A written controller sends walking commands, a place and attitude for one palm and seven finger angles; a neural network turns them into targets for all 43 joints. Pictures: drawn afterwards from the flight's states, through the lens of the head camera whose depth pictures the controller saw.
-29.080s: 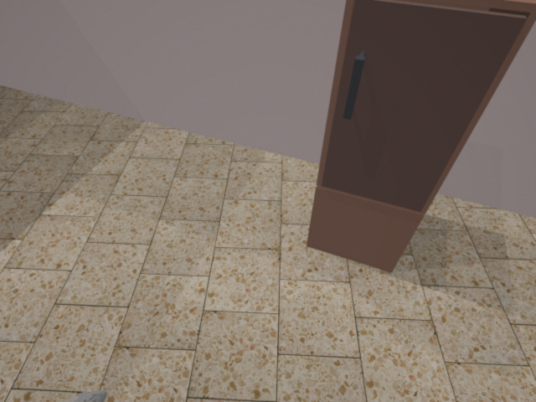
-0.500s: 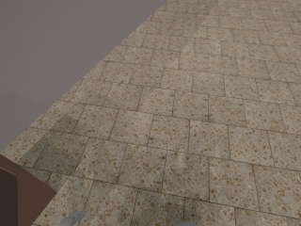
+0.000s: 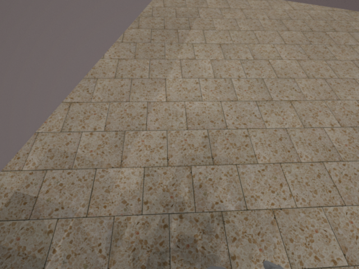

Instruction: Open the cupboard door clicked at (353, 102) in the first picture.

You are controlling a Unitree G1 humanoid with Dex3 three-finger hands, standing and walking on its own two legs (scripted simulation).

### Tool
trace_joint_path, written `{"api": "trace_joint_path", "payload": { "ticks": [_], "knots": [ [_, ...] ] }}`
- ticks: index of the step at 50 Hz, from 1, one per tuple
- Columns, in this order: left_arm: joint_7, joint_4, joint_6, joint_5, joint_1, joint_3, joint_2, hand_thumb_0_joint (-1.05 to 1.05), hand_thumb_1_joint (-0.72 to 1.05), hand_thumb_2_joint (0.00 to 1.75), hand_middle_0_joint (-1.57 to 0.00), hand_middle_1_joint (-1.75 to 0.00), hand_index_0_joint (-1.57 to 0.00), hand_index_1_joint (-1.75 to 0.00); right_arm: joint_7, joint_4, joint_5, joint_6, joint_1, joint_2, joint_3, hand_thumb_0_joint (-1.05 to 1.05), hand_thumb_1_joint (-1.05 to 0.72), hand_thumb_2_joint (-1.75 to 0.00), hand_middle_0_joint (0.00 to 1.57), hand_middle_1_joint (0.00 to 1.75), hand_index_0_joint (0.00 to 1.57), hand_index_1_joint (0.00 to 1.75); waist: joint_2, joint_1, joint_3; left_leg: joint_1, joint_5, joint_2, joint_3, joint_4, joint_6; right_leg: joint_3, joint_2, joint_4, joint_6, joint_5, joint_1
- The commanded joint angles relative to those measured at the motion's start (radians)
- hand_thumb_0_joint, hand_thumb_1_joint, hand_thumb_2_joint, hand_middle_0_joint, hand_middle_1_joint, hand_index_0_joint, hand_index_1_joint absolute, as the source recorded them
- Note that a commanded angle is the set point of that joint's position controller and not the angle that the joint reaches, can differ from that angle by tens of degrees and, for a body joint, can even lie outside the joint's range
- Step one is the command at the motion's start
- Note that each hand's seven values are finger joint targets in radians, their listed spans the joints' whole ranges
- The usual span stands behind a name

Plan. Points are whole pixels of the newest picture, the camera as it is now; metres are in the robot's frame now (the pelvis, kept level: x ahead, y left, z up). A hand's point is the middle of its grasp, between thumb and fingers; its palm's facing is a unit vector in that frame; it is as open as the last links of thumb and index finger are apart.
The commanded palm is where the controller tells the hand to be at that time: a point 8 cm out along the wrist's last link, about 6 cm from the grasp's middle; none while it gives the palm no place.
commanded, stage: walk to a spot facing it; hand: left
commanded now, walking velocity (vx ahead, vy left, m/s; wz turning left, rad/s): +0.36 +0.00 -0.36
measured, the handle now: out of the picture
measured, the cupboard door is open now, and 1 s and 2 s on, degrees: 53 53 53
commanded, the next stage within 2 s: turn to face it in 0.76 s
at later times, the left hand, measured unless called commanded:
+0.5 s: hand (142, 203) +0.31 +0.13 -0.16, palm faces -0.09 -0.98 -0.20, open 7.2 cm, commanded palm none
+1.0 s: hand (184, 121) +0.63 +0.03 -0.16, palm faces -0.18 -0.96 -0.23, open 7.3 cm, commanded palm none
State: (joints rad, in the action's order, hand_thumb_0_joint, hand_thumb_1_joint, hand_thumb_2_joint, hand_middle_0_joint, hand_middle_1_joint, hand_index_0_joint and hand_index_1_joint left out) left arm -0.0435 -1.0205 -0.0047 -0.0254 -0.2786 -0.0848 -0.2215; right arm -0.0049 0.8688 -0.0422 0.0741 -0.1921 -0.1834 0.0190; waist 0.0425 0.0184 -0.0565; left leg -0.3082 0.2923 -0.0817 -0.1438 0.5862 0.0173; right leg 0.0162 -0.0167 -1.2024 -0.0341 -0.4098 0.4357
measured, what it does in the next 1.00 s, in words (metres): walks ahead: right foot, then left foot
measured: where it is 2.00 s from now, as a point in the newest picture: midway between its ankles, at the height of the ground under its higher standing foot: (218, 192)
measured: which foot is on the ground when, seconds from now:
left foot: down 0.00-0.22, up 0.24-0.54, down 0.56-0.92, up 0.94-1.00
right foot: up 0.00-0.20, down 0.22-0.56, up 0.58-0.90, down 0.92-1.00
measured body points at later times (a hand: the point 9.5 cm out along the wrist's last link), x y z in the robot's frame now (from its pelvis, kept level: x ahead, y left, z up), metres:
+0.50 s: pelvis +0.25 -0.06 +0.01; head +0.29 -0.06 +0.46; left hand +0.31 +0.18 -0.14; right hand +0.27 -0.30 -0.14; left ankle +0.34 +0.07 -0.70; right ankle +0.16 -0.14 -0.73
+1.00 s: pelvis +0.49 -0.13 +0.00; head +0.53 -0.17 +0.44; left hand +0.64 +0.08 -0.14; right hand +0.38 -0.34 -0.17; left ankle +0.41 +0.02 -0.68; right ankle +0.51 -0.23 -0.73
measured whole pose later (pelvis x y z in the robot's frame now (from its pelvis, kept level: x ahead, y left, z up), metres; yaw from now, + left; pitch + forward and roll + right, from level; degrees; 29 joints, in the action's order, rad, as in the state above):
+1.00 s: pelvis +0.49 -0.13 +0.00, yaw -10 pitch +0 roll +1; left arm -0.01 -1.01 0.07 -0.02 -0.11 -0.05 -0.16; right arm 0.00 1.14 -0.01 0.00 -0.37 -0.18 0.04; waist -0.04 -0.04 -0.08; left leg -0.26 0.52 -0.09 -0.08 0.97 0.03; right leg 0.17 -0.08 -0.67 -0.04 -0.30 0.37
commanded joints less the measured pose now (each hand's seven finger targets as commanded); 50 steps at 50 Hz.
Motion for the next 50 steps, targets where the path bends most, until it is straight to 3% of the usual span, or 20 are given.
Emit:
{"api": "trace_joint_path", "payload": {
  "ticks": [1, 7, 9, 10, 11, 14, 17, 23, 26, 27, 28, 29, 33, 37, 41, 44, 45, 46, 47, 50],
  "knots": [
    [-0.019, 0.145, 0.03, -0.004, 0.13, 0.011, -0.002, 0.0, 0.9, 0.9, -0.2, -0.3, -0.2, -0.3, -0.021, 0.032, 0.0, 0.007, -0.173, -0.168, 0.046, 0.0, -0.9, -0.9, 0.2, 0.3, 0.2, 0.3, -0.187, -0.046, 0.021, 0.187, -0.166, -0.273, 0.147, -0.353, -0.114, 0.005, -0.102, 0.173, 0.028, 0.08, 0.193],
    [-0.016, 0.129, 0.03, -0.007, 0.135, 0.009, -0.014, 0.0, 0.9, 0.9, -0.2, -0.3, -0.2, -0.3, 0.0, 0.07, -0.001, -0.025, -0.172, -0.187, 0.057, 0.0, -0.9, -0.9, 0.2, 0.3, 0.2, 0.3, -0.16, -0.023, 0.014, 0.064, -0.036, -0.229, 0.002, -0.281, -0.077, 0.151, -0.013, 0.544, 0.018, 0.183, -0.138],
    [-0.005, 0.07, 0.039, -0.008, -0.053, -0.014, -0.09, 0.0, 0.9, 0.9, -0.2, -0.3, -0.2, -0.3, 0.005, 0.072, 0.008, -0.03, -0.138, -0.171, 0.047, 0.0, -0.9, -0.9, 0.2, 0.3, 0.2, 0.3, -0.058, 0.085, 0.067, -0.056, -0.148, -0.154, -0.082, 0.007, -0.027, 0.11, -0.008, 0.635, -0.027, 0.122, -0.433],
    [0.012, 0.029, 0.053, -0.012, -0.207, -0.044, -0.201, 0.0, 0.9, 0.9, -0.2, -0.3, -0.2, -0.3, 0.016, 0.046, 0.027, -0.025, -0.124, -0.108, 0.03, 0.0, -0.9, -0.9, 0.2, 0.3, 0.2, 0.3, 0.217, 0.157, 0.157, -0.287, -0.015, -0.044, -0.148, 0.35, 0.011, -0.248, -0.242, 0.778, -0.124, -0.059, -0.661],
    [0.029, 0.012, 0.052, 0.01, -0.268, -0.058, -0.267, 0.0, 0.9, 0.9, -0.2, -0.3, -0.2, -0.3, 0.016, 0.003, 0.032, -0.023, -0.063, -0.096, 0.035, 0.0, -0.9, -0.9, 0.2, 0.3, 0.2, 0.3, 0.304, 0.167, 0.177, -0.429, 0.327, 0.017, -0.035, 0.598, 0.018, -0.584, -0.422, 0.958, -0.215, 0.007, -0.696],
    [0.051, 0.047, 0.051, 0.011, -0.064, -0.015, -0.14, 0.0, 0.9, 0.9, -0.2, -0.3, -0.2, -0.3, 0.004, 0.051, 0.021, -0.024, -0.015, -0.108, 0.047, 0.0, -0.9, -0.9, 0.2, 0.3, 0.2, 0.3, 0.153, 0.053, 0.056, -0.414, 0.129, -0.102, 0.133, 0.637, 0.02, -0.319, -0.342, 0.927, -0.186, 0.232, -0.436],
    [0.048, 0.054, 0.069, 0.001, 0.02, -0.001, -0.097, 0.0, 0.9, 0.9, -0.2, -0.3, -0.2, -0.3, 0.015, 0.108, 0.014, -0.049, -0.103, -0.049, 0.039, 0.0, -0.9, -0.9, 0.2, 0.3, 0.2, 0.3, 0.094, -0.029, 0.032, -0.225, 0.074, -0.077, 0.068, 0.404, 0.033, -0.115, -0.257, 0.954, -0.149, 0.321, -0.259],
    [0.04, 0.001, 0.082, 0.006, -0.015, -0.005, -0.112, 0.0, 0.9, 0.9, -0.2, -0.3, -0.2, -0.3, 0.033, 0.082, 0.018, -0.029, -0.039, -0.034, 0.037, 0.0, -0.9, -0.9, 0.2, 0.3, 0.2, 0.3, 0.045, -0.025, 0.0, -0.141, -0.062, -0.009, 0.006, 0.067, 0.015, -0.066, -0.216, 0.939, -0.127, 0.358, -0.335],
    [0.039, -0.006, 0.078, 0.012, 0.001, -0.004, -0.104, 0.0, 0.9, 0.9, -0.2, -0.3, -0.2, -0.3, 0.022, 0.126, 0.013, -0.013, -0.168, -0.086, 0.049, 0.0, -0.9, -0.9, 0.2, 0.3, 0.2, 0.3, -0.012, -0.1, 0.041, 0.147, -0.125, 0.028, -0.006, -0.075, -0.014, -0.013, -0.157, 0.733, -0.083, 0.432, -0.237],
    [0.036, 0.015, 0.077, 0.014, 0.003, 0.001, -0.07, 0.0, 0.9, 0.9, -0.2, -0.3, -0.2, -0.3, 0.01, 0.163, 0.004, -0.005, -0.318, -0.166, 0.069, 0.0, -0.9, -0.9, 0.2, 0.3, 0.2, 0.3, -0.152, -0.16, 0.116, 0.343, -0.072, -0.096, 0.174, -0.134, -0.076, 0.033, -0.093, 0.489, -0.043, 0.381, -0.103],
    [0.027, 0.038, 0.077, 0.022, -0.04, 0.013, -0.013, 0.0, 0.9, 0.9, -0.2, -0.3, -0.2, -0.3, -0.002, 0.186, -0.012, -0.004, -0.439, -0.269, 0.092, 0.0, -0.9, -0.9, 0.2, 0.3, 0.2, 0.3, -0.394, -0.178, 0.21, 0.522, -0.024, -0.348, 0.532, -0.253, -0.193, 0.111, 0.048, 0.133, -0.001, -0.036, 0.121],
    [0.031, 0.069, 0.085, 0.01, 0.051, 0.017, -0.035, 0.0, 0.9, 0.9, -0.2, -0.3, -0.2, -0.3, -0.007, 0.192, -0.004, -0.017, -0.44, -0.255, 0.085, 0.0, -0.9, -0.9, 0.2, 0.3, 0.2, 0.3, -0.285, -0.186, 0.166, 0.435, 0.064, -0.408, 0.626, -0.328, -0.24, 0.005, 0.034, -0.057, -0.021, -0.157, 0.193],
    [0.011, 0.046, 0.063, -0.002, 0.097, 0.016, -0.006, 0.0, 0.9, 0.9, -0.2, -0.3, -0.2, -0.3, -0.019, 0.143, 0.003, 0.014, -0.229, -0.111, 0.047, 0.0, -0.9, -0.9, 0.2, 0.3, 0.2, 0.3, -0.13, -0.065, -0.008, 0.182, -0.073, -0.319, 0.343, -0.392, -0.161, -0.051, -0.103, -0.073, 0.013, 0.105, 0.257],
    [0.004, 0.039, 0.039, -0.001, 0.094, 0.03, 0.043, 0.0, 0.9, 0.9, -0.2, -0.3, -0.2, -0.3, -0.013, 0.164, 0.008, 0.013, -0.213, -0.112, 0.046, 0.0, -0.9, -0.9, 0.2, 0.3, 0.2, 0.3, -0.146, -0.04, 0.016, 0.127, -0.268, -0.222, 0.058, -0.378, -0.124, 0.039, -0.103, 0.332, 0.03, 0.155, 0.068],
    [0.004, 0.041, 0.04, -0.001, 0.108, 0.025, 0.03, 0.0, 0.9, 0.9, -0.2, -0.3, -0.2, -0.3, -0.004, 0.176, 0.006, -0.013, -0.216, -0.129, 0.046, 0.0, -0.9, -0.9, 0.2, 0.3, 0.2, 0.3, -0.162, -0.037, -0.014, 0.098, -0.139, -0.215, 0.019, -0.346, -0.111, 0.114, -0.053, 0.515, 0.025, 0.214, -0.056],
    [0.012, 0.008, 0.045, -0.004, 0.005, 0.012, -0.018, 0.0, 0.9, 0.9, -0.2, -0.3, -0.2, -0.3, -0.005, 0.183, 0.012, -0.028, -0.2, -0.116, 0.036, 0.0, -0.9, -0.9, 0.2, 0.3, 0.2, 0.3, -0.089, 0.027, 0.003, 0.022, -0.169, -0.148, -0.011, -0.168, -0.069, 0.137, -0.013, 0.642, 0.011, 0.259, -0.296],
    [0.023, -0.027, 0.062, -0.007, -0.113, -0.005, -0.086, 0.0, 0.9, 0.9, -0.2, -0.3, -0.2, -0.3, -0.001, 0.181, 0.024, -0.026, -0.197, -0.088, 0.029, 0.0, -0.9, -0.9, 0.2, 0.3, 0.2, 0.3, 0.037, 0.083, 0.072, -0.109, -0.165, -0.08, -0.054, 0.058, -0.034, -0.011, -0.129, 0.681, -0.035, 0.296, -0.509],
    [0.038, -0.057, 0.071, -0.004, -0.23, -0.03, -0.196, 0.0, 0.9, 0.9, -0.2, -0.3, -0.2, -0.3, 0.005, 0.161, 0.035, -0.025, -0.222, -0.039, 0.024, 0.0, -0.9, -0.9, 0.2, 0.3, 0.2, 0.3, 0.275, 0.107, 0.159, -0.258, 0.203, 0.05, -0.083, 0.349, 0.005, -0.336, -0.389, 0.828, -0.138, 0.4, -0.644],
    [0.047, -0.059, 0.072, 0.013, -0.23, -0.02, -0.199, 0.0, 0.9, 0.9, -0.2, -0.3, -0.2, -0.3, -0.006, 0.15, 0.04, -0.036, -0.167, -0.054, 0.03, 0.0, -0.9, -0.9, 0.2, 0.3, 0.2, 0.3, 0.237, 0.109, 0.18, -0.266, 0.354, 0.024, 0.056, 0.533, 0.0, -0.375, -0.461, 0.885, -0.183, 0.532, -0.59],
    [0.067, -0.011, 0.067, 0.01, -0.048, 0.017, -0.076, 0.0, 0.9, 0.9, -0.2, -0.3, -0.2, -0.3, -0.014, 0.164, 0.037, -0.05, -0.116, -0.034, 0.03, 0.0, -0.9, -0.9, 0.2, 0.3, 0.2, 0.3, 0.139, 0.025, 0.109, -0.27, 0.188, -0.041, 0.141, 0.591, 0.009, -0.092, -0.389, 0.842, -0.137, 0.801, -0.422]
  ]
}}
